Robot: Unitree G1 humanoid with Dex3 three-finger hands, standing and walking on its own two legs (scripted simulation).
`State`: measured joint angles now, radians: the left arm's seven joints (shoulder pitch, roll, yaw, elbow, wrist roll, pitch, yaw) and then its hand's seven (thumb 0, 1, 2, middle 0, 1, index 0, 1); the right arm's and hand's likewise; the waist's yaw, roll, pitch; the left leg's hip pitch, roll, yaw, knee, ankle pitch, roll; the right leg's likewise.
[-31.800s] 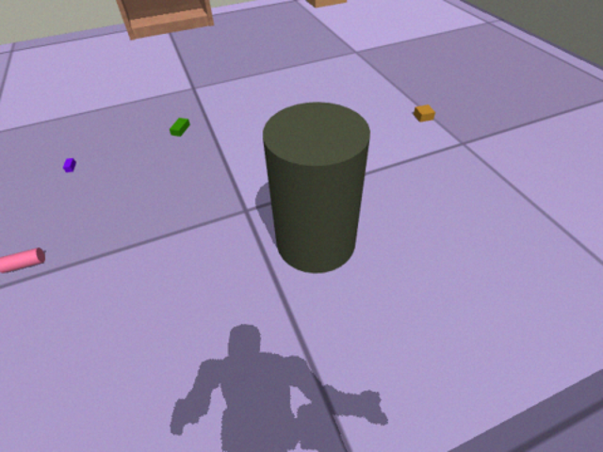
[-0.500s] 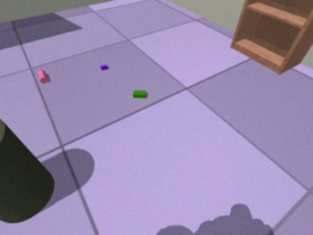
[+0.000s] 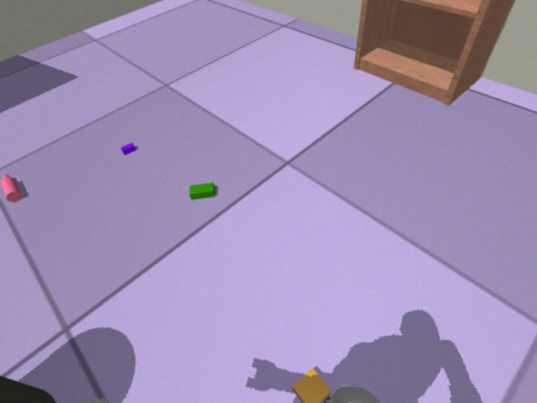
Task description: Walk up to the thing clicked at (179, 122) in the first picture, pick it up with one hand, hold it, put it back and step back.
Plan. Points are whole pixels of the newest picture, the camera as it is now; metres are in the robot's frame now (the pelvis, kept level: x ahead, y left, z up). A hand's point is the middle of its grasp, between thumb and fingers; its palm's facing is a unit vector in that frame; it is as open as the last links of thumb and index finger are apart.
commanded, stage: walk up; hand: left
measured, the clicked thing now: (202, 191) +1.18 +0.35 -0.73
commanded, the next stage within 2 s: none
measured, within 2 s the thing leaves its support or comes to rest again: neither
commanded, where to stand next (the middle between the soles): +0.81 -0.02 m, yaw +1 degrees
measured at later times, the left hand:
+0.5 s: hand (123, 354) +0.26 +0.30 -0.15, palm faces -0.01 -0.94 -0.33, open 7.4 cm
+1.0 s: hand (168, 214) +0.54 +0.23 -0.10, palm faces -0.02 -0.91 -0.42, open 7.4 cm
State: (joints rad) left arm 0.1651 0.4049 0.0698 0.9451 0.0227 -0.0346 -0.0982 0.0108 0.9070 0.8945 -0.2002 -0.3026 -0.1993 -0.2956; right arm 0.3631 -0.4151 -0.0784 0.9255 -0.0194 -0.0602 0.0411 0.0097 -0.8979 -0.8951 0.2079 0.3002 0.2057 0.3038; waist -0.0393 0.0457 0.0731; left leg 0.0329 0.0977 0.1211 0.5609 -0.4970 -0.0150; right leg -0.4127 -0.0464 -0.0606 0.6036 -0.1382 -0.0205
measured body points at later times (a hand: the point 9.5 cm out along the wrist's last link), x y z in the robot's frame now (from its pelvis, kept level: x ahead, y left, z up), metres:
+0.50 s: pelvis +0.24 +0.02 +0.00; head +0.26 +0.05 +0.45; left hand +0.26 +0.35 -0.13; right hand +0.34 -0.30 -0.08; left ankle +0.33 +0.14 -0.72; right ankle +0.13 -0.12 -0.68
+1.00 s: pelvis +0.44 -0.04 +0.01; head +0.46 -0.08 +0.45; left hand +0.54 +0.28 -0.07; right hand +0.48 -0.36 -0.13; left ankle +0.36 +0.12 -0.65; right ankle +0.50 -0.14 -0.72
